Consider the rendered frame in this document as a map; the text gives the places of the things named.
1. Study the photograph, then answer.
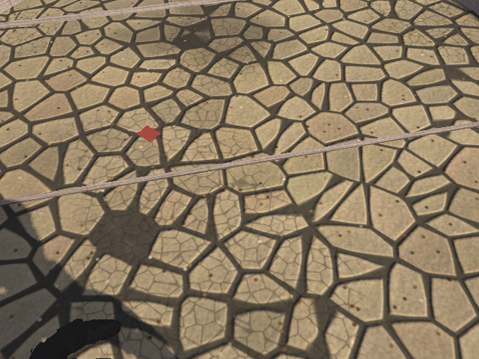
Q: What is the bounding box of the left robot hand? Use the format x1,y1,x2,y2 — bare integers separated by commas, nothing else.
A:
29,319,121,359

